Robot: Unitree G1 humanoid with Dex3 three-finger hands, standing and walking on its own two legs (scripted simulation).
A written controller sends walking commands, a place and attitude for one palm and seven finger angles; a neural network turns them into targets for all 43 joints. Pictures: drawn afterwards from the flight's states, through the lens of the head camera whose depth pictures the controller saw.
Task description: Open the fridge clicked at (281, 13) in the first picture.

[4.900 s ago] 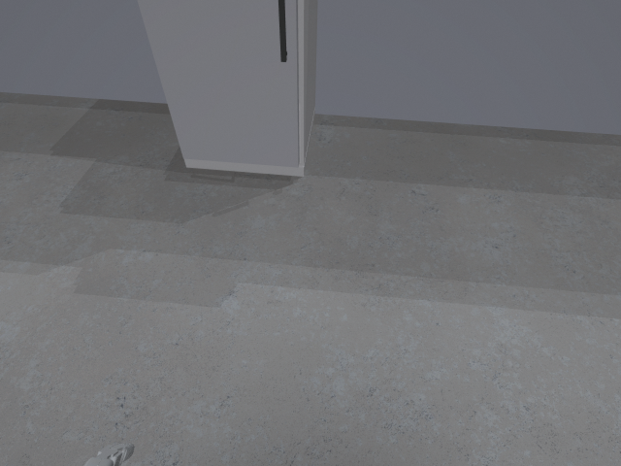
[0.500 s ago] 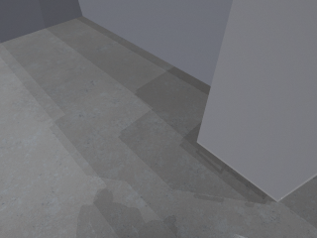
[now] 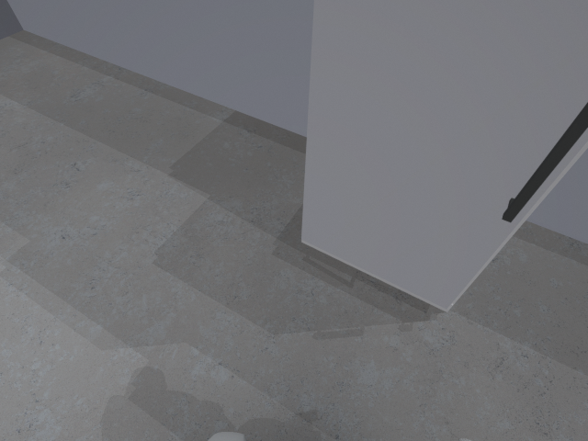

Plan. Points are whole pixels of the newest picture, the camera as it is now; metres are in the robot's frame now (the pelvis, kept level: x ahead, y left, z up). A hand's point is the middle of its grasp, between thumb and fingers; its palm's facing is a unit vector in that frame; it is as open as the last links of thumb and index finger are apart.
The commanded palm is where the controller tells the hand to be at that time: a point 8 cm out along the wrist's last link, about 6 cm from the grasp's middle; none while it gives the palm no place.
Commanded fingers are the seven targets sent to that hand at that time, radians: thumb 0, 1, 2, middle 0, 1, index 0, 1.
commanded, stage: turn to face it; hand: right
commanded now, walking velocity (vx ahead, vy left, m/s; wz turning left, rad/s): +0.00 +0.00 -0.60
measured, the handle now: (573, 127) +0.63 -0.43 +0.09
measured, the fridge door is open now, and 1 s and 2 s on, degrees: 0 0 0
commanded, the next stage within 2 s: take the last steps up to it in 0.56 s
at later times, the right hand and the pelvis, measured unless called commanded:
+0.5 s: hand out of the picture -0.07 -0.20 -0.19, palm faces +0.34 +0.91 -0.23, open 7.4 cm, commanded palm none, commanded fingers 0.00 -0.90 -0.90 0.20 0.30 0.20 0.30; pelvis -0.05 +0.00 -0.01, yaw -18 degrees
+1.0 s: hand out of the picture -0.05 -0.19 -0.16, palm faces +0.38 +0.89 -0.25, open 7.3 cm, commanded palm none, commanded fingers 0.00 -0.90 -0.90 0.20 0.30 0.20 0.30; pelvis -0.04 +0.01 +0.00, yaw -22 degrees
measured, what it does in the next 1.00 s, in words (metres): steps on the spot, turning right: left foot, then right foot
